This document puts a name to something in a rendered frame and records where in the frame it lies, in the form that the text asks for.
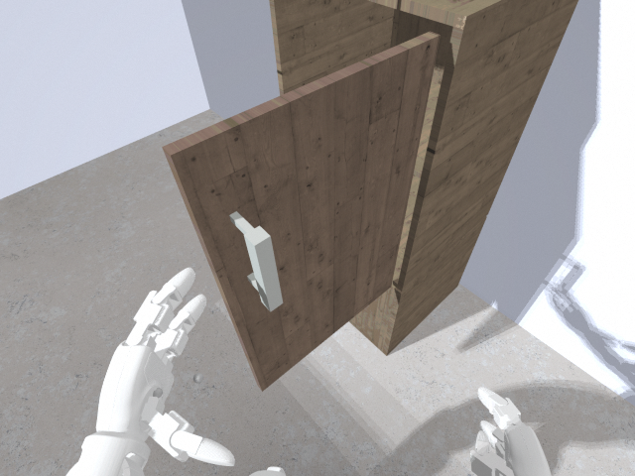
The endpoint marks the left robot forearm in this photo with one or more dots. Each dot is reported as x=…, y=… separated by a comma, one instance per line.
x=107, y=453

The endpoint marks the handle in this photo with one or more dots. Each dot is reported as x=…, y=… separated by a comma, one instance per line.
x=265, y=277

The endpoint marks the robot left hand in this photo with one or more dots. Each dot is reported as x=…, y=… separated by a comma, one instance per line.
x=143, y=363

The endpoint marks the cupboard door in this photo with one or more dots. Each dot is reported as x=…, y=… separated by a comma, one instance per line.
x=326, y=170

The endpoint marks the robot right hand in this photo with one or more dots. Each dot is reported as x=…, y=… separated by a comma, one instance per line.
x=518, y=449

